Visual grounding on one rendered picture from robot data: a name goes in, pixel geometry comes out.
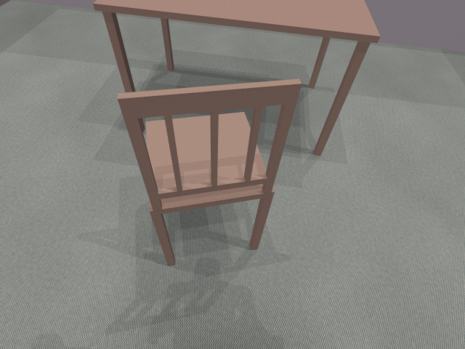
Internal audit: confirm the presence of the chair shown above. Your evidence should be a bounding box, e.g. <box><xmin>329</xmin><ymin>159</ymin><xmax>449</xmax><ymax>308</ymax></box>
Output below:
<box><xmin>118</xmin><ymin>79</ymin><xmax>302</xmax><ymax>266</ymax></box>

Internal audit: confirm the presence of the table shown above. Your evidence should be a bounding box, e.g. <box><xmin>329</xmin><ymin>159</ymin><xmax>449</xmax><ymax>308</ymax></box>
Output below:
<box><xmin>93</xmin><ymin>0</ymin><xmax>380</xmax><ymax>156</ymax></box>

